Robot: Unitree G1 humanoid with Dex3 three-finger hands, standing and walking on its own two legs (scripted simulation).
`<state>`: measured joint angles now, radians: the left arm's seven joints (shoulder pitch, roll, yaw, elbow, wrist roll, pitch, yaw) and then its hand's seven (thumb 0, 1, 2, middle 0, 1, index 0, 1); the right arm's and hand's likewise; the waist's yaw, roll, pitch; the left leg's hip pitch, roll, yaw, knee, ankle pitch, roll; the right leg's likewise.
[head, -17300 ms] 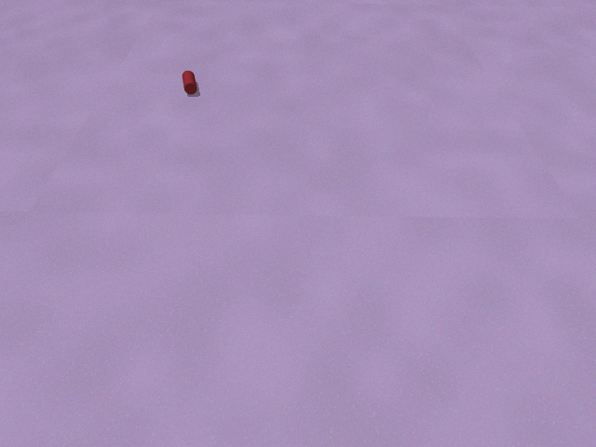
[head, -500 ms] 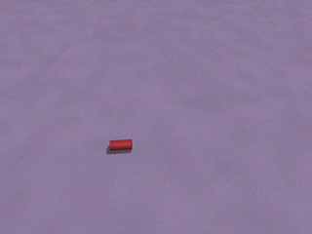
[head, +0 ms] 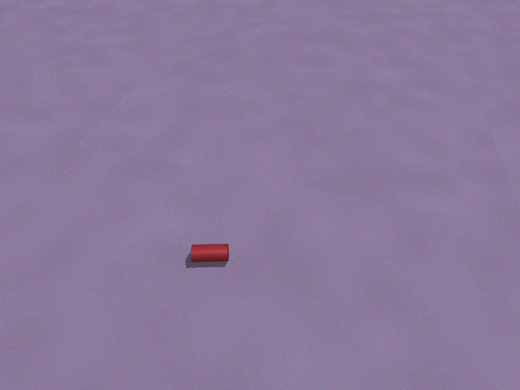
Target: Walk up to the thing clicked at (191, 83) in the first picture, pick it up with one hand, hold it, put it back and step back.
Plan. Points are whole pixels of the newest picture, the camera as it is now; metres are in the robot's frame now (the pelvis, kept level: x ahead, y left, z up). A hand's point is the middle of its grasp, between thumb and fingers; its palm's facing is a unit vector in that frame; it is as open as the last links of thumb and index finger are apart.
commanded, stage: walk up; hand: left
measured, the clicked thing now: (210, 252) +0.79 +0.24 -0.74
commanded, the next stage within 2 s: none
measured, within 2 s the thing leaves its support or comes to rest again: neither
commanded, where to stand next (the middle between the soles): +0.41 +0.00 m, yaw -1 degrees
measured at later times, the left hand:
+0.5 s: hand (91, 350) +0.21 +0.31 -0.15, palm faces -0.10 -0.93 -0.35, open 7.4 cm
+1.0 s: hand (133, 278) +0.37 +0.29 -0.17, palm faces -0.03 -0.93 -0.36, open 7.4 cm
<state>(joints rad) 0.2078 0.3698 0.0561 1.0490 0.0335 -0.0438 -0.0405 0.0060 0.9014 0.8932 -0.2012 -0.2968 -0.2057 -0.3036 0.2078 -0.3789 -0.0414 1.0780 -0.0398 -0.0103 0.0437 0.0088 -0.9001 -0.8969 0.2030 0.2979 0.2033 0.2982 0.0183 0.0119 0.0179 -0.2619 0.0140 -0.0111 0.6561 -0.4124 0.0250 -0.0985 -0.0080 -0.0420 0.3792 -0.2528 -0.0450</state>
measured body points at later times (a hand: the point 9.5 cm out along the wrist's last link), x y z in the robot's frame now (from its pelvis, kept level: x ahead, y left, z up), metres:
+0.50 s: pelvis +0.15 +0.04 -0.01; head +0.17 +0.04 +0.44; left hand +0.22 +0.36 -0.12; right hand +0.17 -0.28 -0.12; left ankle +0.12 +0.16 -0.74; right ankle +0.25 -0.12 -0.71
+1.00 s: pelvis +0.31 +0.02 -0.02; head +0.34 +0.03 +0.42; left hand +0.37 +0.34 -0.14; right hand +0.37 -0.31 -0.12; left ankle +0.41 +0.13 -0.75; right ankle +0.28 -0.11 -0.74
